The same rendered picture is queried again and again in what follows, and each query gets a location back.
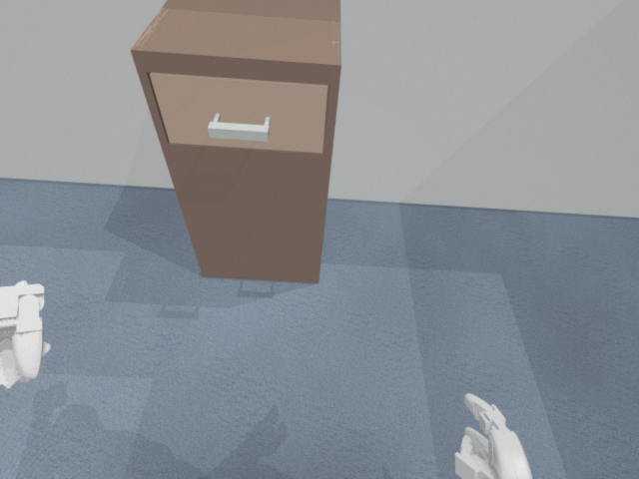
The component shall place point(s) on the right robot hand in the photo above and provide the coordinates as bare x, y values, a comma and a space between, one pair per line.
500, 457

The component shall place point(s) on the handle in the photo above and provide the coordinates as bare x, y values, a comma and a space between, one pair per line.
239, 131

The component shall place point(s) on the drawer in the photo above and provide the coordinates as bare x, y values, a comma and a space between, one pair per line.
189, 103

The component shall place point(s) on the left robot hand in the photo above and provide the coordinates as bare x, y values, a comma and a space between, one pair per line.
22, 332

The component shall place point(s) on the cabinet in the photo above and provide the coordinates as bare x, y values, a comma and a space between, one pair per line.
250, 213

